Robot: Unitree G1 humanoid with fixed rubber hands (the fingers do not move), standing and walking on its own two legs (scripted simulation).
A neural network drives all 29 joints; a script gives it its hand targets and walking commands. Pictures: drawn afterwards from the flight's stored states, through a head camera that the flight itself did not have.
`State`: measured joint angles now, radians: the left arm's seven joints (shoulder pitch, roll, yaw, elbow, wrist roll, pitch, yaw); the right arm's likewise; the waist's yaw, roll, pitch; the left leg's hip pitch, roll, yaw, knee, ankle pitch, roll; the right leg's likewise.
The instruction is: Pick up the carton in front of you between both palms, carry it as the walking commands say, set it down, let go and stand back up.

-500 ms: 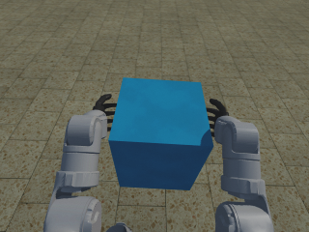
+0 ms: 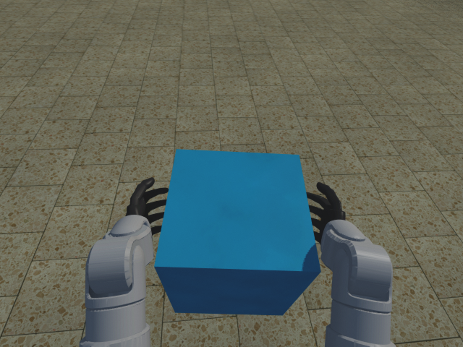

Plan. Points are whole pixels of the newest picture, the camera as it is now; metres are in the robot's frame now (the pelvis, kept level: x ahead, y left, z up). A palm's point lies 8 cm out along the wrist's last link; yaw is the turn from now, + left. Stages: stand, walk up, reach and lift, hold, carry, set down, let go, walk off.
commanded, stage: carry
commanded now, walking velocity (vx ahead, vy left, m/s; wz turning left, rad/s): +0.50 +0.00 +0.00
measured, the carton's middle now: (233, 238) +0.31 +0.00 +0.02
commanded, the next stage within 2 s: none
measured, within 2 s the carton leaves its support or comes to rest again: neither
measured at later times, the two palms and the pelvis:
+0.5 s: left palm (148, 115) +0.57 +0.19 +0.09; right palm (280, 117) +0.58 -0.11 +0.10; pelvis +0.32 +0.03 -0.01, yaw +1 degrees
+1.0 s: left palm (164, 69) +0.77 +0.18 +0.10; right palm (274, 76) +0.77 -0.12 +0.09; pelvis +0.51 +0.03 +0.00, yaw +1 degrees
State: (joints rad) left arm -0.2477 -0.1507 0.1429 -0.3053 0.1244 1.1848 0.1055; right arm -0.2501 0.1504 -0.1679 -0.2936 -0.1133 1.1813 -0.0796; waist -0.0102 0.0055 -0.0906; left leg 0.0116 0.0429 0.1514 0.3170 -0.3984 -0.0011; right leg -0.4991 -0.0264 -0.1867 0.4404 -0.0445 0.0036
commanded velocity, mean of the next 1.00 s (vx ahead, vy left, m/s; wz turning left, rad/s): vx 0.20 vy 0.00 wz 0.00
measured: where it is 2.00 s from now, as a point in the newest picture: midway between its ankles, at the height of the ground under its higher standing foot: (215, 294)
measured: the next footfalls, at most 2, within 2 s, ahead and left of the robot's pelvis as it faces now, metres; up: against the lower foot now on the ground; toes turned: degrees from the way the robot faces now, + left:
right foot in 0.02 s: +0.18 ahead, -0.10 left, +0.00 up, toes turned -9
left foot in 0.48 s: +0.48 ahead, +0.14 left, +0.00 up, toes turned +5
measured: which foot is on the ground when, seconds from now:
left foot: down 0.00-0.06, up 0.08-0.46, down 0.48-1.00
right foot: up 0.00-0.00, down 0.02-0.52, up 0.54-0.80, down 0.82-1.00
